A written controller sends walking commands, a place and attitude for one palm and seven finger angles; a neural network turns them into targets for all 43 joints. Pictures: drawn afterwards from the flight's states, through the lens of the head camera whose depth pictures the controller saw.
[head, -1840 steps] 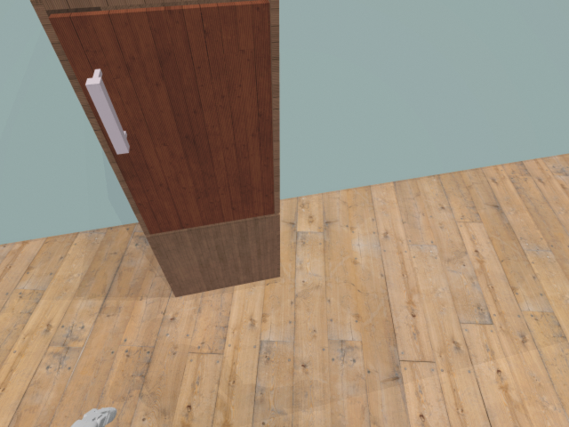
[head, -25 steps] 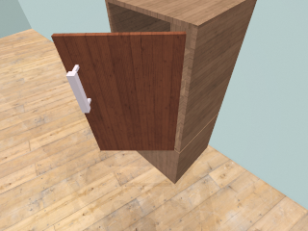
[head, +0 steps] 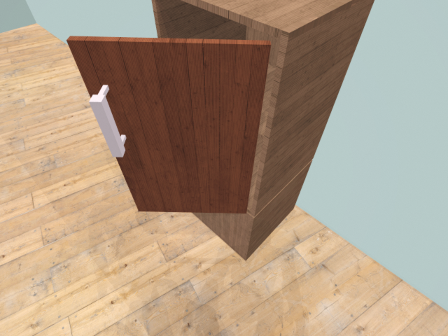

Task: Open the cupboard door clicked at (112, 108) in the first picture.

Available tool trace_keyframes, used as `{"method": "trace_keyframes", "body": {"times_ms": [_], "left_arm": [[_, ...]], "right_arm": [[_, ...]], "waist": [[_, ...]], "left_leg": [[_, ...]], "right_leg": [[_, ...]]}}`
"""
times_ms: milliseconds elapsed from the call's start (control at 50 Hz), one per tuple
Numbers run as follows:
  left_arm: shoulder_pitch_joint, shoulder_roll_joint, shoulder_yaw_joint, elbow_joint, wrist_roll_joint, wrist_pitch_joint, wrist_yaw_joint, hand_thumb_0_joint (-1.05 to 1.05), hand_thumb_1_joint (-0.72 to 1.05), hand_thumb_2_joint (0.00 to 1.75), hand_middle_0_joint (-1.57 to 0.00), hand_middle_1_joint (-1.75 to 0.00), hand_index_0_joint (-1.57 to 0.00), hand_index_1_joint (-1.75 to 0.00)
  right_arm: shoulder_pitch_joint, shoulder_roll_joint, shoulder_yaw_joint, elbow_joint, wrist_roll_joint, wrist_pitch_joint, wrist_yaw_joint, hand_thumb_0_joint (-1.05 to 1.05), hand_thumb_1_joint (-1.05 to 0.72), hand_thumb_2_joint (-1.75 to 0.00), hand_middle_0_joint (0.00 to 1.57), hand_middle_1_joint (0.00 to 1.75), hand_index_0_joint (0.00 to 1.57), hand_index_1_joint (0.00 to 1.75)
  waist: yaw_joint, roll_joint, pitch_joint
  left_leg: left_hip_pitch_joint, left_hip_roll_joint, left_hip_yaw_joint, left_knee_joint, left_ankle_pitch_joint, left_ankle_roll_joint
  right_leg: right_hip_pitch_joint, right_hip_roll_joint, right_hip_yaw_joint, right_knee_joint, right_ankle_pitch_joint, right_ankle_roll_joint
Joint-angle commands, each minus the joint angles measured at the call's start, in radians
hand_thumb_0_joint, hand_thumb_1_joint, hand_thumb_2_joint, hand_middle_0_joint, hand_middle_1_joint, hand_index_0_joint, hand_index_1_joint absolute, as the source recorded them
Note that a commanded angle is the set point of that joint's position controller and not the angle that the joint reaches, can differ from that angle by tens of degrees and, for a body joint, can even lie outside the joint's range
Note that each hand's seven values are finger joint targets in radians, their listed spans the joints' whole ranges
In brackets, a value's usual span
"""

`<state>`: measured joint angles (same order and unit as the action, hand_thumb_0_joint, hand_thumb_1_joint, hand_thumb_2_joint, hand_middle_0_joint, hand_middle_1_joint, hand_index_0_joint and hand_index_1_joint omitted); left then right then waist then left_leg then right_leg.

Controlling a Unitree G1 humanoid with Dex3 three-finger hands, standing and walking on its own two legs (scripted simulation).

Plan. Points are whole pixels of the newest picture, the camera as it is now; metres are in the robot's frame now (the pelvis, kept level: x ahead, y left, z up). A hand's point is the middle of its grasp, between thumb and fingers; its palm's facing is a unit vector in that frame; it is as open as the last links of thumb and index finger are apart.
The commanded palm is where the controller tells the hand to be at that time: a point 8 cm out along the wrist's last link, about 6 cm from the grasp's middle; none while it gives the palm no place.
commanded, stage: look again from close up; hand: left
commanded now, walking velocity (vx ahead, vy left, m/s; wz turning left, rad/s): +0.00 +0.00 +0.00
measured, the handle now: (112, 122) +0.52 +0.29 +0.08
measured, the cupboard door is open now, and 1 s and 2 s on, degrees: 43 43 43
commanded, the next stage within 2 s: shuffle to correct the standing spot in 0.04 s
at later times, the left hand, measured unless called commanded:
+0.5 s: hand out of the picture +0.00 +0.22 -0.18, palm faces +0.08 -0.97 -0.25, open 7.3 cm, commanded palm none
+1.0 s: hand out of the picture +0.02 +0.25 -0.18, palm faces -0.03 -0.98 -0.17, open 7.2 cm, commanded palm none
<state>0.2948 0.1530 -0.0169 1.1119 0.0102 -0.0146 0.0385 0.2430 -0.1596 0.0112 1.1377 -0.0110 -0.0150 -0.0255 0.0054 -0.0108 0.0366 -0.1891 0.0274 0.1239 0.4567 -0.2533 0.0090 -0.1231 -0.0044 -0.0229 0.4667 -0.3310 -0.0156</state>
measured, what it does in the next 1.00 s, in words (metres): lifts its right foot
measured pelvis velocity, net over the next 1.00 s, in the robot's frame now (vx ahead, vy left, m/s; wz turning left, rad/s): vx -0.03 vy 0.07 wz -0.02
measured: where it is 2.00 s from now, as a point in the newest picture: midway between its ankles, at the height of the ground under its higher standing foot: outside the picture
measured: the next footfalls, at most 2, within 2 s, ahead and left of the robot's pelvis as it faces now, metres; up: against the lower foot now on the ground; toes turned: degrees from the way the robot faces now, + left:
right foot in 1.08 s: -0.04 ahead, -0.08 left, +0.00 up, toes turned -4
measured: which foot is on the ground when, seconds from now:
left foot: down 0.00-1.00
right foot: down 0.00-0.56, up 0.58-1.00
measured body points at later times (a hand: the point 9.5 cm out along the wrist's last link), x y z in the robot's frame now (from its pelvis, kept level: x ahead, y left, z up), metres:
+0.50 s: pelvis -0.01 +0.03 -0.01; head +0.01 +0.03 +0.44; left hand -0.01 +0.27 -0.16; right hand +0.04 -0.22 -0.16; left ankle -0.01 +0.13 -0.73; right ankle -0.05 -0.11 -0.74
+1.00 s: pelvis -0.03 +0.07 +0.00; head -0.01 +0.09 +0.45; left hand +0.02 +0.30 -0.16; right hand -0.05 -0.15 -0.15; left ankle +0.00 +0.14 -0.74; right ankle -0.09 -0.07 -0.71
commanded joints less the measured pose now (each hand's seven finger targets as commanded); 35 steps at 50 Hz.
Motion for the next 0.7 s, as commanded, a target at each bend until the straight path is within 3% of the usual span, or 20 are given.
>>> {"method": "trace_keyframes", "body": {"times_ms": [0,120,180,240,340,380,420,460,480,500,520,540,560,600,640,680], "left_arm": [[0.065,0.116,0.018,-0.025,0.004,-0.013,0.005,0.00,0.90,0.90,-0.20,-0.30,-0.20,-0.30],[0.054,0.125,0.022,-0.029,0.004,-0.013,0.003,0.00,0.90,0.90,-0.20,-0.30,-0.20,-0.30],[0.053,0.142,0.033,-0.043,0.005,-0.013,0.008,0.00,0.90,0.90,-0.20,-0.30,-0.20,-0.30],[0.069,0.159,0.046,-0.052,0.005,-0.004,0.014,0.00,0.90,0.90,-0.20,-0.30,-0.20,-0.30],[0.075,0.211,0.075,-0.082,0.011,0.012,0.020,0.00,0.90,0.90,-0.20,-0.30,-0.20,-0.30],[0.084,0.221,0.086,-0.093,0.016,0.016,0.023,0.00,0.90,0.90,-0.20,-0.30,-0.20,-0.30],[0.077,0.229,0.097,-0.108,0.023,0.016,0.026,0.00,0.90,0.90,-0.20,-0.30,-0.20,-0.30],[0.032,0.236,0.102,-0.129,0.024,0.018,0.023,0.00,0.90,0.90,-0.20,-0.30,-0.20,-0.30],[-0.009,0.234,0.104,-0.146,0.023,0.022,0.020,0.00,0.90,0.90,-0.20,-0.30,-0.20,-0.30],[-0.033,0.223,0.102,-0.161,0.018,0.026,0.016,0.00,0.90,0.90,-0.20,-0.30,-0.20,-0.30],[-0.031,0.178,0.096,-0.181,0.013,0.034,0.012,0.00,0.90,0.90,-0.20,-0.30,-0.20,-0.30],[-0.032,0.120,0.082,-0.190,0.010,0.041,0.011,0.00,0.90,0.90,-0.20,-0.30,-0.20,-0.30],[-0.017,0.121,0.080,-0.179,0.014,0.053,0.020,0.00,0.90,0.90,-0.20,-0.30,-0.20,-0.30],[-0.017,0.111,0.075,-0.157,0.019,0.050,0.009,0.00,0.90,0.90,-0.20,-0.30,-0.20,-0.30],[-0.012,0.128,0.076,-0.139,0.024,0.035,-0.008,0.00,0.90,0.90,-0.20,-0.30,-0.20,-0.30],[0.028,0.073,0.058,-0.111,0.020,0.036,-0.014,0.00,0.90,0.90,-0.20,-0.30,-0.20,-0.30]], "right_arm": [[0.039,-0.100,-0.018,-0.033,0.001,-0.015,-0.007,0.00,-0.90,-0.90,0.20,0.30,0.20,0.30],[0.029,-0.109,-0.020,-0.034,0.001,-0.017,-0.007,0.00,-0.90,-0.90,0.20,0.30,0.20,0.30],[0.024,-0.109,-0.025,-0.047,0.002,-0.013,-0.006,0.00,-0.90,-0.90,0.20,0.30,0.20,0.30],[0.019,-0.108,-0.031,-0.071,0.000,0.003,-0.005,0.00,-0.90,-0.90,0.20,0.30,0.20,0.30],[-0.016,-0.105,-0.047,-0.130,-0.006,0.030,0.002,0.00,-0.90,-0.90,0.20,0.30,0.20,0.30],[-0.040,-0.101,-0.053,-0.153,-0.007,0.038,0.004,0.00,-0.90,-0.90,0.20,0.30,0.20,0.30],[-0.056,-0.102,-0.059,-0.179,-0.007,0.038,0.009,0.00,-0.90,-0.90,0.20,0.30,0.20,0.30],[-0.031,-0.101,-0.063,-0.185,-0.001,0.035,0.013,0.00,-0.90,-0.90,0.20,0.30,0.20,0.30],[0.017,-0.095,-0.065,-0.169,0.001,0.032,0.015,0.00,-0.90,-0.90,0.20,0.30,0.20,0.30],[0.072,-0.111,-0.065,-0.153,-0.001,0.024,0.015,0.00,-0.90,-0.90,0.20,0.30,0.20,0.30],[0.106,-0.165,-0.076,-0.151,-0.010,0.015,0.011,0.00,-0.90,-0.90,0.20,0.30,0.20,0.30],[0.121,-0.212,-0.084,-0.156,-0.010,0.018,0.007,0.00,-0.90,-0.90,0.20,0.30,0.20,0.30],[0.106,-0.194,-0.077,-0.167,-0.011,0.021,0.007,0.00,-0.90,-0.90,0.20,0.30,0.20,0.30],[0.027,-0.165,-0.064,-0.191,-0.014,0.006,0.000,0.00,-0.90,-0.90,0.20,0.30,0.20,0.30],[-0.010,-0.186,-0.064,-0.194,-0.017,-0.013,-0.003,0.00,-0.90,-0.90,0.20,0.30,0.20,0.30],[0.024,-0.119,-0.047,-0.166,-0.013,-0.022,-0.009,0.00,-0.90,-0.90,0.20,0.30,0.20,0.30]], "waist": [[-0.001,0.000,0.022],[0.001,-0.004,0.010],[0.009,0.005,-0.012],[0.017,-0.015,-0.033],[0.033,-0.125,0.017],[0.046,-0.172,0.043],[0.050,-0.193,0.048],[0.023,-0.186,0.032],[-0.006,-0.177,0.019],[-0.026,-0.104,-0.020],[-0.035,0.097,-0.060],[-0.031,0.271,-0.088],[-0.032,0.201,-0.091],[-0.005,0.081,-0.034],[0.009,0.026,-0.010],[0.009,0.044,-0.031]], "left_leg": [[0.052,0.094,-0.102,-0.073,0.186,0.025],[0.059,0.098,-0.103,-0.076,0.204,0.026],[0.051,0.090,-0.090,-0.046,0.267,0.019],[0.012,0.078,-0.067,-0.002,0.235,0.004],[-0.122,0.020,-0.027,0.122,0.047,-0.021],[-0.197,0.005,-0.030,0.197,-0.118,-0.026],[-0.243,0.008,-0.061,0.255,-0.194,-0.025],[-0.168,0.008,-0.068,0.155,-0.147,-0.024],[-0.062,-0.001,-0.042,0.051,-0.041,-0.024],[0.062,0.011,-0.049,-0.025,0.117,-0.016],[0.151,0.150,-0.212,-0.069,0.321,0.046],[0.128,0.292,-0.346,-0.137,0.472,0.141],[0.026,0.312,-0.315,-0.173,0.312,0.175],[-0.058,0.303,-0.375,-0.230,0.054,0.194],[-0.068,0.267,-0.332,-0.256,0.014,0.176],[-0.018,0.249,-0.279,-0.253,0.106,0.160]], "right_leg": [[-0.089,-0.096,0.093,-0.089,0.276,-0.022],[-0.081,-0.099,0.092,-0.089,0.291,-0.022],[-0.052,-0.125,0.106,-0.058,0.418,-0.032],[-0.028,-0.168,0.142,-0.023,0.499,-0.051],[-0.025,-0.287,0.257,-0.055,0.528,-0.121],[-0.013,-0.343,0.306,-0.070,0.569,-0.166],[-0.018,-0.373,0.324,-0.062,0.614,-0.193],[-0.062,-0.344,0.269,-0.010,0.634,-0.165],[-0.122,-0.305,0.214,0.036,0.580,-0.126],[-0.188,-0.234,0.155,0.120,0.477,-0.086],[-0.299,-0.105,0.040,0.273,0.172,-0.024],[-0.353,-0.022,-0.026,0.455,-0.284,0.018],[-0.299,-0.038,0.037,0.558,-0.307,0.001],[-0.317,-0.062,0.060,0.608,-0.202,-0.008],[-0.310,-0.070,0.059,0.576,-0.096,-0.002],[-0.298,-0.068,0.042,0.509,-0.055,0.016]]}}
